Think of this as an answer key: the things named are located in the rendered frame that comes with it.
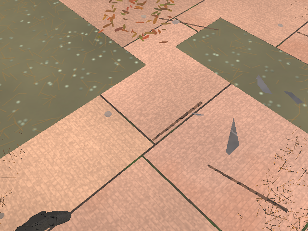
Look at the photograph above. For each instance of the left robot hand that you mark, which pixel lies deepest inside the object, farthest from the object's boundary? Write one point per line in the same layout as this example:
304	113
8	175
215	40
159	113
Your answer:
43	221

